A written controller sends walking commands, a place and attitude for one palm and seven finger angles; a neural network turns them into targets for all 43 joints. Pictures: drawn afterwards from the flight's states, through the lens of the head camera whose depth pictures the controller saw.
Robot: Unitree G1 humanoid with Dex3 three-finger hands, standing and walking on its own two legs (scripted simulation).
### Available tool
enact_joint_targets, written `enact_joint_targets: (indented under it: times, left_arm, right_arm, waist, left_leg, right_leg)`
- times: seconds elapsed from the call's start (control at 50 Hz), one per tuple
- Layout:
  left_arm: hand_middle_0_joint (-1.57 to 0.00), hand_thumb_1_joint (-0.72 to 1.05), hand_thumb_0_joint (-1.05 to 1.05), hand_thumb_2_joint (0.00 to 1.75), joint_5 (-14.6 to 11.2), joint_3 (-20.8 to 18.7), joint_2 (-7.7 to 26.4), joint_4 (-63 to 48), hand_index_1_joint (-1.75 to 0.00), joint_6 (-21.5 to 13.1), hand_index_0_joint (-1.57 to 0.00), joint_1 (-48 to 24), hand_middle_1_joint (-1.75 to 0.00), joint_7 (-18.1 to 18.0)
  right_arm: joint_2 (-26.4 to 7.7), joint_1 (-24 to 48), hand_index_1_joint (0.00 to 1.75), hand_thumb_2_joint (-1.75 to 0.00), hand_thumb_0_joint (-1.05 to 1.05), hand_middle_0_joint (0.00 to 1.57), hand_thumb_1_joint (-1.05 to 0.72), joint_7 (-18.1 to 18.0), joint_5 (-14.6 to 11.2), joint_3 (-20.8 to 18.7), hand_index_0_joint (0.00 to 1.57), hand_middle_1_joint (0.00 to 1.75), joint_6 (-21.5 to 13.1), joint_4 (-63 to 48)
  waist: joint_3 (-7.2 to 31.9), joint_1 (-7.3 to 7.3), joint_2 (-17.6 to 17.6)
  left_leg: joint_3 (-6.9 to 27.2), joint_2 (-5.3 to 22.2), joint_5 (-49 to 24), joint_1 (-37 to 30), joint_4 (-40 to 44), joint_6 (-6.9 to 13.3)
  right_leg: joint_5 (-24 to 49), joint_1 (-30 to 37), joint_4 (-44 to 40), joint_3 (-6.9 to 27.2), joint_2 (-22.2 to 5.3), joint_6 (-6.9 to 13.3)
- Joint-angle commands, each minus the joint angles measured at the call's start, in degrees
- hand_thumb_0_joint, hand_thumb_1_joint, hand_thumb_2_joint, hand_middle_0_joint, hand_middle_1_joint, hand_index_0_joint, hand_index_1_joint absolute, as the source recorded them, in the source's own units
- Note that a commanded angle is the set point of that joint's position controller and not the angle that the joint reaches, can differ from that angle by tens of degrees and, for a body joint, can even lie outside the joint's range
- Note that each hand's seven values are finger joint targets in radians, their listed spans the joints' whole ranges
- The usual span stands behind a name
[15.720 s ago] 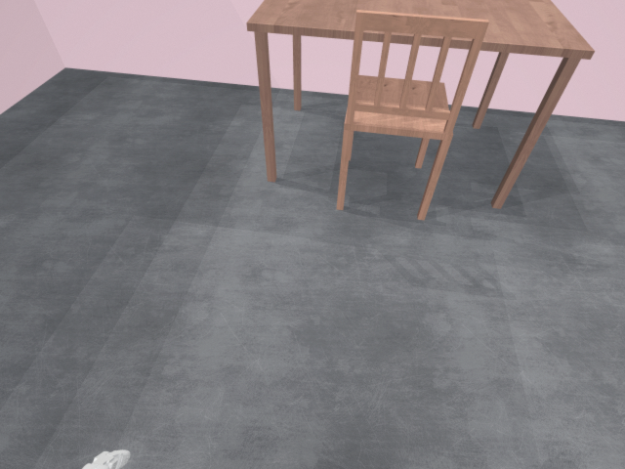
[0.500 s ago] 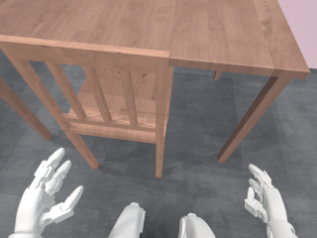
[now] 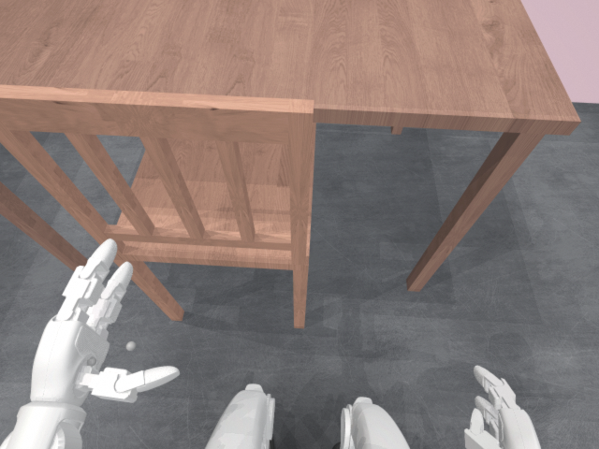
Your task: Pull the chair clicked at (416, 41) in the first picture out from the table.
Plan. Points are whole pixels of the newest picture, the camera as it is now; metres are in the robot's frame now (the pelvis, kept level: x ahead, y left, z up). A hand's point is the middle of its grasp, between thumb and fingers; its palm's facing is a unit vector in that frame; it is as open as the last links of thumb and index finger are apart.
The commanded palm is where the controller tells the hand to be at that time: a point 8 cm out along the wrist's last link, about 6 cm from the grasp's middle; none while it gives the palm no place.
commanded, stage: raise the hand toward the chair's back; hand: left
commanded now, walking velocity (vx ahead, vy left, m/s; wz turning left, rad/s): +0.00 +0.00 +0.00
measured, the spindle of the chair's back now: (178, 192) +0.47 +0.22 +0.01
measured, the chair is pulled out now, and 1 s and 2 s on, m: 0.00 0.00 0.00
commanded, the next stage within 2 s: aim the fingers beside a spindle in 1.08 s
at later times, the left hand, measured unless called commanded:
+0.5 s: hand (105, 331) +0.24 +0.23 +0.06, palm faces +0.03 -1.00 -0.05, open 16.9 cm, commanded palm +0.21 +0.28 +0.07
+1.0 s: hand (133, 320) +0.25 +0.20 +0.07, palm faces +0.02 -1.00 -0.06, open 17.0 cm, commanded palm +0.22 +0.26 +0.07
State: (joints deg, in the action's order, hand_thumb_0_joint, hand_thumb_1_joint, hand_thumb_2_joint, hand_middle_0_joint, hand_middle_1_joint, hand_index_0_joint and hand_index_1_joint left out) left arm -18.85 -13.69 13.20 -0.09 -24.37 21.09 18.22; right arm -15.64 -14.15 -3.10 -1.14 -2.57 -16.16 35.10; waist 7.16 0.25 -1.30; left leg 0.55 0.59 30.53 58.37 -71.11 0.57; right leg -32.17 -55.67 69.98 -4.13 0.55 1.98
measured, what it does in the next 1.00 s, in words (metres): stands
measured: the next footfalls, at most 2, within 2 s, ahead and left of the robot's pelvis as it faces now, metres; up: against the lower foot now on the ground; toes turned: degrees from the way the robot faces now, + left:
none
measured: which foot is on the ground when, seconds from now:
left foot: down 0.00-1.00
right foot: down 0.00-1.00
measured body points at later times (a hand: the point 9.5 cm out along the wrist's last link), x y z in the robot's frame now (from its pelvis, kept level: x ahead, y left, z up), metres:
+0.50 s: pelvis +0.00 +0.02 +0.01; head +0.08 +0.04 +0.45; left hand +0.23 +0.28 +0.07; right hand +0.19 -0.20 -0.06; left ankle +0.03 +0.11 -0.63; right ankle +0.02 -0.10 -0.63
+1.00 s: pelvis +0.01 +0.00 +0.01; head +0.09 +0.00 +0.46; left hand +0.24 +0.26 +0.07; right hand +0.19 -0.24 -0.07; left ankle +0.03 +0.11 -0.63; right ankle +0.02 -0.10 -0.63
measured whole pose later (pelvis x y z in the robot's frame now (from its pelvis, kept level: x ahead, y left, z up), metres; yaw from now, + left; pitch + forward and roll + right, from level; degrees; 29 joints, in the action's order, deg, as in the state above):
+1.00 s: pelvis +0.01 +0.00 +0.01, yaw +0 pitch +16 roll -2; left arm -17.0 -13.1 15.4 0.8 -18.5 16.4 16.1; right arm -14.6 -12.2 -2.9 -0.6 0.6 -14.7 33.2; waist 7.2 -0.1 -2.0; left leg 1.8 1.0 29.7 54.3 -67.9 0.1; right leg -30.9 -51.0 65.7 -5.1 1.2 2.3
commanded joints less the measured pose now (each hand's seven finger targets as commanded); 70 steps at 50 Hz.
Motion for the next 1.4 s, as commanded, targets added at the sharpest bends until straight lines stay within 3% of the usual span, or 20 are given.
enact_joint_targets:
  times: [0.0,0.06,0.16,0.2,0.26,0.3,0.36,0.42,0.46,0.52,0.62,0.66,0.76,0.8,0.96,1.06,1.18,1.2,1.3,1.38]
  left_arm:
    - [-0.08,-0.31,0.00,0.38,0.2,-3.3,10.2,-14.7,-0.11,-2.8,-0.08,-3.2,-0.11,-0.2]
    - [-0.07,-0.38,0.00,0.35,0.8,-7.3,13.3,-19.6,-0.10,-2.8,-0.07,-2.5,-0.10,-3.6]
    - [-0.06,-0.50,0.00,0.30,1.2,-3.0,7.5,-16.6,-0.08,-1.4,-0.06,0.4,-0.08,-4.9]
    - [-0.06,-0.50,0.00,0.30,1.6,0.0,5.8,-13.6,-0.08,0.6,-0.06,-0.5,-0.08,-3.8]
    - [-0.06,-0.50,0.00,0.30,2.1,0.9,6.8,-10.3,-0.08,3.6,-0.06,-3.6,-0.08,-1.8]
    - [-0.06,-0.50,0.00,0.30,1.8,-0.3,8.8,-11.5,-0.08,4.2,-0.06,-7.1,-0.08,-1.1]
    - [-0.06,-0.50,0.00,0.30,1.5,-4.5,12.7,-16.1,-0.08,2.7,-0.06,-10.5,-0.08,-2.1]
    - [-0.06,-0.50,0.00,0.30,0.9,-4.4,11.2,-18.7,-0.08,0.4,-0.06,-9.5,-0.08,-3.4]
    - [-0.06,-0.50,0.00,0.30,1.1,-5.7,11.9,-16.9,-0.08,-0.1,-0.06,-7.1,-0.08,-3.9]
    - [-0.06,-0.50,0.00,0.30,1.3,-2.7,9.0,-12.2,-0.08,1.7,-0.06,-5.1,-0.08,-2.7]
    - [-0.06,-0.50,0.00,0.30,1.1,-2.3,9.8,-10.3,-0.08,5.8,-0.06,-7.2,-0.08,-0.9]
    - [-0.06,-0.50,0.00,0.30,0.5,-5.1,12.2,-11.8,-0.08,5.1,-0.06,-8.2,-0.08,-1.7]
    - [-0.06,-0.50,0.00,0.30,0.4,-6.3,12.5,-14.0,-0.08,-0.1,-0.06,-8.9,-0.08,-3.9]
    - [-0.06,-0.50,0.00,0.30,0.9,-4.6,10.6,-12.3,-0.08,-0.9,-0.06,-7.6,-0.08,-3.9]
    - [-0.06,-0.50,0.00,0.30,0.9,-4.4,11.2,-10.0,-0.08,3.1,-0.06,-7.4,-0.08,-1.7]
    - [-0.06,-0.50,0.00,0.30,0.2,-6.2,12.0,-11.6,-0.08,0.6,-0.06,-10.8,-0.08,-2.9]
    - [-0.06,-0.50,0.00,0.30,1.1,-3.5,9.8,-8.4,-0.08,0.9,-0.06,-8.4,-0.08,-1.7]
    - [-0.06,-0.50,0.00,0.30,1.5,-1.7,8.9,-8.4,-0.08,1.3,-0.06,-10.1,-0.08,-1.4]
    - [-0.06,-0.50,0.00,0.30,1.4,-5.2,11.7,-5.0,-0.08,1.9,-0.06,-15.1,-0.08,-2.0]
    - [-0.06,-0.50,0.00,0.30,1.0,-6.7,12.6,-6.6,-0.08,-0.2,-0.06,-17.7,-0.08,-2.9]
  right_arm:
    - [-6.6,3.4,0.30,-0.90,0.00,0.20,-0.90,-1.0,-0.1,-2.0,0.20,0.30,-3.9,-10.3]
    - [-6.2,3.3,0.30,-0.90,0.00,0.20,-0.90,-0.9,0.6,-2.0,0.20,0.30,-3.3,-10.1]
    - [-5.6,3.9,0.30,-0.90,0.00,0.20,-0.90,0.0,0.6,-1.5,0.20,0.30,-1.8,-10.0]
    - [-5.9,4.1,0.30,-0.90,0.00,0.20,-0.90,0.0,0.3,-0.9,0.20,0.30,-1.2,-10.3]
    - [-6.6,4.0,0.30,-0.90,0.00,0.20,-0.90,-0.7,-0.3,-0.2,0.20,0.30,-0.9,-11.0]
    - [-6.9,3.9,0.30,-0.90,0.00,0.20,-0.90,-1.1,-0.3,0.2,0.20,0.30,-1.0,-11.5]
    - [-7.0,3.8,0.30,-0.90,0.00,0.20,-0.90,-1.5,0.3,0.3,0.20,0.30,-1.4,-11.9]
    - [-6.3,3.4,0.30,-0.90,0.00,0.20,-0.90,-0.8,0.9,0.5,0.20,0.30,-1.8,-11.5]
    - [-6.4,3.1,0.30,-0.90,0.00,0.20,-0.90,-0.5,1.1,0.3,0.20,0.30,-1.7,-10.7]
    - [-6.6,3.3,0.30,-0.90,0.00,0.20,-0.90,-0.2,0.6,0.2,0.20,0.30,-1.2,-10.5]
    - [-7.2,3.1,0.30,-0.90,0.00,0.20,-0.90,-0.9,-0.3,0.3,0.20,0.30,-1.1,-11.2]
    - [-7.1,3.1,0.30,-0.90,0.00,0.20,-0.90,-1.1,0.1,0.1,0.20,0.30,-1.5,-11.0]
    - [-6.4,3.3,0.30,-0.90,0.00,0.20,-0.90,-0.5,0.9,0.1,0.20,0.30,-2.2,-9.9]
    - [-6.3,3.2,0.30,-0.90,0.00,0.20,-0.90,-0.1,1.0,0.0,0.20,0.30,-2.2,-9.7]
    - [-6.5,3.0,0.30,-0.90,0.00,0.20,-0.90,-0.6,0.0,-0.2,0.20,0.30,-1.5,-10.2]
    - [-6.0,3.7,0.30,-0.90,0.00,0.20,-0.90,-0.8,0.5,0.1,0.20,0.30,-1.9,-9.5]
    - [-5.9,3.7,0.30,-0.90,0.00,0.20,-0.90,-0.6,0.1,0.1,0.20,0.30,-1.9,-9.5]
    - [-6.1,3.7,0.30,-0.90,0.00,0.20,-0.90,-0.6,0.0,0.2,0.20,0.30,-1.9,-9.6]
    - [-6.3,3.7,0.30,-0.90,0.00,0.20,-0.90,-1.3,0.1,0.3,0.20,0.30,-2.0,-9.0]
    - [-6.2,3.8,0.30,-0.90,0.00,0.20,-0.90,-1.2,0.5,0.2,0.20,0.30,-2.5,-8.7]
  waist:
    - [16.3,0.77,-2.7]
    - [20.6,2.18,-6.5]
    - [16.9,0.88,-6.3]
    - [12.2,-0.42,-4.0]
    - [8.6,-1.54,-1.2]
    - [9.4,-1.28,-1.3]
    - [14.0,0.22,-3.7]
    - [16.7,1.02,-8.2]
    - [17.7,1.18,-6.7]
    - [14.5,-0.05,-4.0]
    - [12.1,-0.47,-2.4]
    - [14.2,0.21,-1.6]
    - [15.3,0.79,-4.4]
    - [15.1,0.20,-4.1]
    - [15.0,-0.24,0.2]
    - [14.9,-0.14,0.3]
    - [15.0,-0.09,-0.6]
    - [14.0,-0.78,-1.5]
    - [13.3,-0.68,2.6]
    - [17.2,0.19,-0.2]
  left_leg:
    - [3.3,-0.9,-11.2,-13.5,11.1,0.7]
    - [4.0,-0.8,-17.7,-18.5,11.8,0.1]
    - [5.2,0.0,-22.3,-20.7,12.9,-1.2]
    - [5.6,0.2,-15.2,-17.8,14.3,-1.2]
    - [6.1,0.0,-6.6,-14.3,15.6,-0.6]
    - [6.3,-0.2,-3.9,-14.4,16.2,-0.5]
    - [6.8,-0.2,-7.8,-17.6,16.2,-1.1]
    - [7.2,-0.1,-14.6,-22.2,16.0,-2.4]
    - [6.9,0.0,-18.0,-22.1,15.4,-2.5]
    - [5.7,-0.1,-14.5,-18.8,15.3,-1.7]
    - [4.7,-0.5,-11.0,-16.1,16.2,-0.7]
    - [4.1,-0.9,-13.0,-16.0,15.2,-0.5]
    - [3.4,-1.1,-16.6,-16.4,13.4,-0.5]
    - [2.8,-1.1,-16.4,-16.1,12.9,-0.4]
    - [2.0,-1.2,-15.4,-13.6,12.0,0.3]
    - [2.1,-1.3,-15.1,-12.5,10.8,0.1]
    - [1.6,-1.3,-14.5,-12.4,10.8,0.2]
    - [1.6,-1.3,-13.8,-12.5,10.9,0.2]
    - [1.8,-1.2,-11.1,-9.3,10.0,0.2]
    - [1.7,-1.2,-13.3,-10.6,9.6,0.2]
  right_leg:
    - [7.6,7.7,-11.2,2.8,1.0,-0.7]
    - [12.6,8.8,-9.6,1.0,1.7,-0.4]
    - [14.1,7.0,-9.6,-0.6,2.1,-0.5]
    - [10.5,5.8,-10.8,-1.0,2.2,-0.6]
    - [6.0,5.3,-12.4,-0.6,2.3,-0.7]
    - [4.5,5.6,-13.1,-0.2,2.1,-0.7]
    - [6.6,6.8,-11.9,-0.1,2.3,-0.4]
    - [9.9,7.0,-11.0,-0.6,2.3,-0.1]
    - [11.4,8.1,-11.1,-0.8,2.5,-0.1]
    - [10.6,8.5,-12.3,-0.7,2.4,-0.4]
    - [9.2,10.6,-14.7,0.1,2.1,-0.6]
    - [10.9,12.6,-14.8,0.9,2.2,-0.6]
    - [14.2,13.0,-13.5,1.7,2.2,-0.3]
    - [14.6,12.4,-13.3,1.9,1.9,-0.5]
    - [15.9,15.6,-15.2,4.4,1.4,-1.2]
    - [16.1,15.6,-15.0,5.6,1.2,-1.3]
    - [15.5,15.3,-15.0,6.0,0.8,-1.4]
    - [14.6,14.1,-15.1,5.7,0.9,-1.3]
    - [10.2,13.4,-15.8,7.0,0.6,-1.5]
    - [13.0,14.4,-14.3,6.8,0.7,-1.3]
